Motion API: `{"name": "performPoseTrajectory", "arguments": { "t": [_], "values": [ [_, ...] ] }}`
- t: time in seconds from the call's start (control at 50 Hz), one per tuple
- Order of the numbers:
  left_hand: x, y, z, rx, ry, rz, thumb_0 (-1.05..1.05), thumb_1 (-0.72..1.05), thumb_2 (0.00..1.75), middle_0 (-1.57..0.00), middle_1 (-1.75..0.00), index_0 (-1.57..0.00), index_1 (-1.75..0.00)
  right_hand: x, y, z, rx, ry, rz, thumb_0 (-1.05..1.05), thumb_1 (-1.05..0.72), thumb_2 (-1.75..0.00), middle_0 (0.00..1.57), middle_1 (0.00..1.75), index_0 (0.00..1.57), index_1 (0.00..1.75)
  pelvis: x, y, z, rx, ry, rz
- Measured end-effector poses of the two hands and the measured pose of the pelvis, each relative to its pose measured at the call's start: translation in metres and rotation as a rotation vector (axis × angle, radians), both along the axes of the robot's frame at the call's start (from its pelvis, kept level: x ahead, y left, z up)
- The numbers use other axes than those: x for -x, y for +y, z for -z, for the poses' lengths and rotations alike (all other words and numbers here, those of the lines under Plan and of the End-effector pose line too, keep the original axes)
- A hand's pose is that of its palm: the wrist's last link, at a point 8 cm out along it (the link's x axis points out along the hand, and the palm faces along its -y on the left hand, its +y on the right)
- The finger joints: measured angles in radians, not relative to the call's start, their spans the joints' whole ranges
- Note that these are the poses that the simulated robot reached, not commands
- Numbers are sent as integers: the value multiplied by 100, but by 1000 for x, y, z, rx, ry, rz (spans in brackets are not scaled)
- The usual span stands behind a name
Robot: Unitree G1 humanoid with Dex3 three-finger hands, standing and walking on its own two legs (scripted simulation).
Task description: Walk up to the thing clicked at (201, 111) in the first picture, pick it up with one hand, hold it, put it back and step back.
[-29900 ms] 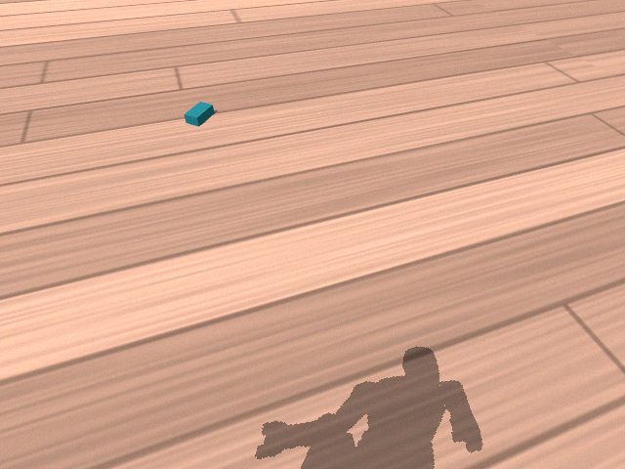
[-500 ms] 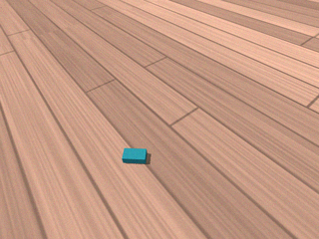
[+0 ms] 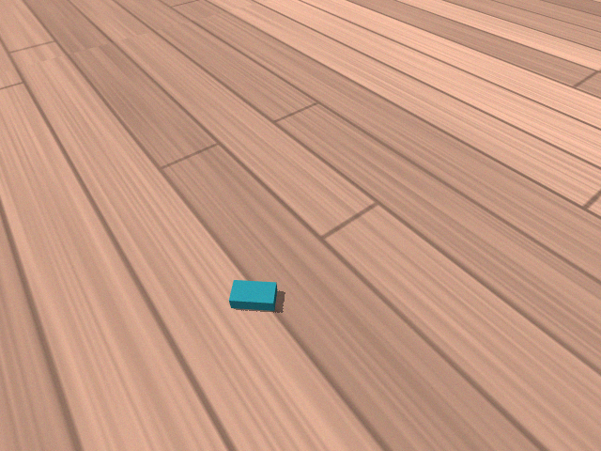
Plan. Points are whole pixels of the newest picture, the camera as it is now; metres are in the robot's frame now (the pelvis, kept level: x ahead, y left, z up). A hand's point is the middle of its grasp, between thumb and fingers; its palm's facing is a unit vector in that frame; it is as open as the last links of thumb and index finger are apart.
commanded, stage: walk up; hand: left
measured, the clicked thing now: (253, 295) +0.78 +0.20 -0.74
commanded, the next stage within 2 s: stand in 0.56 s
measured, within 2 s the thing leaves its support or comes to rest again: neither
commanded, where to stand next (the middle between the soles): +0.37 +0.02 m, yaw -8 degrees
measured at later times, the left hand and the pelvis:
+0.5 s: hand out of the picture +0.13 +0.28 -0.14, palm faces +0.02 -0.93 -0.36, open 7.4 cm; pelvis +0.02 +0.02 +0.01, yaw -1 degrees
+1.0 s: hand out of the picture +0.07 +0.27 -0.15, palm faces -0.03 -0.94 -0.33, open 7.4 cm; pelvis +0.00 +0.01 +0.01, yaw +0 degrees
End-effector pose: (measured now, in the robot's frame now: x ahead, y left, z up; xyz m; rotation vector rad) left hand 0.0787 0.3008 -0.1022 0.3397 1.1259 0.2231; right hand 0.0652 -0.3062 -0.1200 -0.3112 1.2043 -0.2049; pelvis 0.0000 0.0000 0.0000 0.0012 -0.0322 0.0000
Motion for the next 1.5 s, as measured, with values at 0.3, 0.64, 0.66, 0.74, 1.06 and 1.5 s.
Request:
{"name": "performPoseTrajectory", "arguments": {
  "t": [0.3, 0.64, 0.66, 0.74, 1.06, 1.5],
  "values": [
    [-40, 19, 12, 30, 17, -18, 0, 90, 89, -20, -29, -20, -30, -53, 31, -11, 3, -43, -19, 1, -90, -90, 20, 30, 21, 30, -22, 16, -2, 3, 4, 5],
    [-22, 17, 3, 30, 50, -17, 0, 90, 90, -20, -29, -20, -30, -60, 35, -18, -21, -73, -30, 1, -90, -90, 20, 30, 21, 30, -13, 16, -11, 4, -13, 10],
    [-19, 16, 4, 33, 57, -16, 0, 90, 90, -20, -29, -20, -30, -57, 34, -18, -20, -68, -28, 1, -90, -90, 20, 30, 21, 30, -12, 16, -11, 5, -14, 10],
    [-8, 12, 5, 42, 84, -13, 0, 90, 90, -20, -29, -20, -30, -43, 31, -18, -17, -46, -16, 1, -90, -90, 20, 30, 21, 30, -8, 16, -13, 5, -17, 10],
    [18, 11, 6, 43, 120, -11, 0, 90, 89, -20, -29, -20, -30, 3, 23, -14, -12, 31, 13, 1, -90, -90, 20, 30, 21, 30, 3, 14, -14, 5, -16, 7],
    [8, 9, 4, 38, 109, 1, 0, 90, 89, -20, -29, -20, -30, -4, 22, -13, -11, 29, -3, 1, -90, -90, 20, 30, 21, 30, -2, 12, -13, 4, -4, 8]
  ]
}}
